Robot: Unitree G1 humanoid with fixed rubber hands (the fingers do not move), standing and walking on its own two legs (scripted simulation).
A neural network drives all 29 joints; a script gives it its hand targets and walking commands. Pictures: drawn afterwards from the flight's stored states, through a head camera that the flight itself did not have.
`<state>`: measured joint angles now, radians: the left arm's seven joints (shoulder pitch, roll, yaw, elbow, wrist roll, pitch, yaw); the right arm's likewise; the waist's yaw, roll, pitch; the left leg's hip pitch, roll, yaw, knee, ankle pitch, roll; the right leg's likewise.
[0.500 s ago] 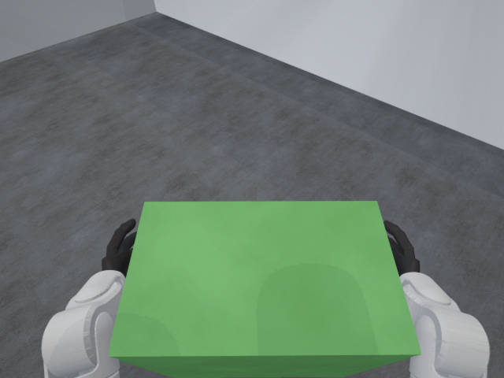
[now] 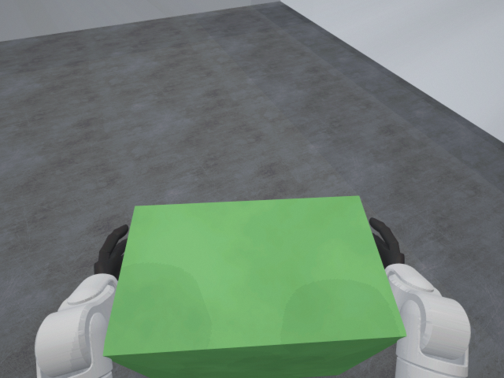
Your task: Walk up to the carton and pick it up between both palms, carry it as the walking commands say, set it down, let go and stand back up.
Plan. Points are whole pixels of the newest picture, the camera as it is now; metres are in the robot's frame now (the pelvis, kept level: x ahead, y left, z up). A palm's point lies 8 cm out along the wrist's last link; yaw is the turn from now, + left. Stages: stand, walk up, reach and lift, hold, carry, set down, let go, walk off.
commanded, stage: carry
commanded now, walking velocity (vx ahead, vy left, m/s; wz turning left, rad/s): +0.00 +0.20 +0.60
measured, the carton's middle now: (252, 303) +0.23 +0.01 +0.01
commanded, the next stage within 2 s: none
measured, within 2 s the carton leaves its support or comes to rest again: neither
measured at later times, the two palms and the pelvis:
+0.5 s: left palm out of the picture +0.13 +0.35 +0.12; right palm (265, 254) +0.26 -0.01 +0.10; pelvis -0.03 +0.10 +0.02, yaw +19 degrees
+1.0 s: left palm out of the picture -0.02 +0.50 +0.10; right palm (113, 304) +0.20 +0.19 +0.08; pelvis -0.10 +0.22 +0.00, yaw +36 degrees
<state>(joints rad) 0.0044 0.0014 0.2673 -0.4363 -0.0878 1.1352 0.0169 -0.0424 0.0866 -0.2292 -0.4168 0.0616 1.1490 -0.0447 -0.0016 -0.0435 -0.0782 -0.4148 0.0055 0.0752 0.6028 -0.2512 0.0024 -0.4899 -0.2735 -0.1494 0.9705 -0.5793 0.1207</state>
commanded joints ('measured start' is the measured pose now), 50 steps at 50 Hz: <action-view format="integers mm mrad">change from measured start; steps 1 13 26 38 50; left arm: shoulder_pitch -450 -270 -313 -377 -355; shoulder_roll -844 -696 -704 -835 -722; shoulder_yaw -882 -748 -765 -884 -769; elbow -193 -121 -187 -233 -187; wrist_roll -192 -95 -133 -172 -126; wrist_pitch -14 7 12 -20 11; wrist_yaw -136 -120 -112 -117 -118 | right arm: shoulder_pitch -351 -399 -342 -274 -445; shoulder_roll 715 638 696 711 688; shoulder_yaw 762 842 791 777 828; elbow -228 -265 -172 -241 -230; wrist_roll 127 163 160 140 186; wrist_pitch -18 19 17 -27 20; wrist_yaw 126 136 105 134 140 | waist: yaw -7 17 12 -10 17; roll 243 -385 -260 221 -44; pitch -237 -137 -150 -243 -38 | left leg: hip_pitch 307 -291 -65 254 -275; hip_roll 208 -94 -18 158 -11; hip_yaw -249 -98 77 -233 -202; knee -132 448 44 -168 676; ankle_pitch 655 -303 -109 460 -197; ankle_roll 160 17 -27 163 -25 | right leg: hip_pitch -174 350 381 -92 217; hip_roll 140 -388 -178 184 -296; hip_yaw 54 584 -7 60 420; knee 245 -716 -543 135 -761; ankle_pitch -29 594 768 91 404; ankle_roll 3 -314 -143 -25 -304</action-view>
